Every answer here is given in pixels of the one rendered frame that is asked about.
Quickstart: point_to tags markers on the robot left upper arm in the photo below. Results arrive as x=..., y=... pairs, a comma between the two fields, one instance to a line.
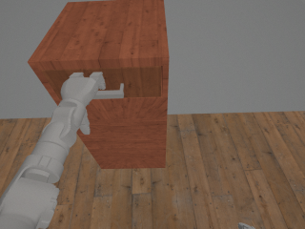
x=30, y=205

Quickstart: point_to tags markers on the handle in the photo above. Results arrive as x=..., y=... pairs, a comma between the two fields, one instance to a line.
x=110, y=94

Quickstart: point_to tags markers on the cabinet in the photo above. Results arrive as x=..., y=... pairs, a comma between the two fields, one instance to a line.
x=129, y=132

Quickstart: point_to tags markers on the left robot hand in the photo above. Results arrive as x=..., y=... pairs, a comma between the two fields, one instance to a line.
x=83, y=89

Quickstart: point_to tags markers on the drawer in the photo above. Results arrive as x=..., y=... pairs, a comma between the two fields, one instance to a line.
x=143, y=81

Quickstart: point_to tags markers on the left robot forearm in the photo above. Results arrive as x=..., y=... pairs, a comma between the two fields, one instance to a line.
x=45, y=163

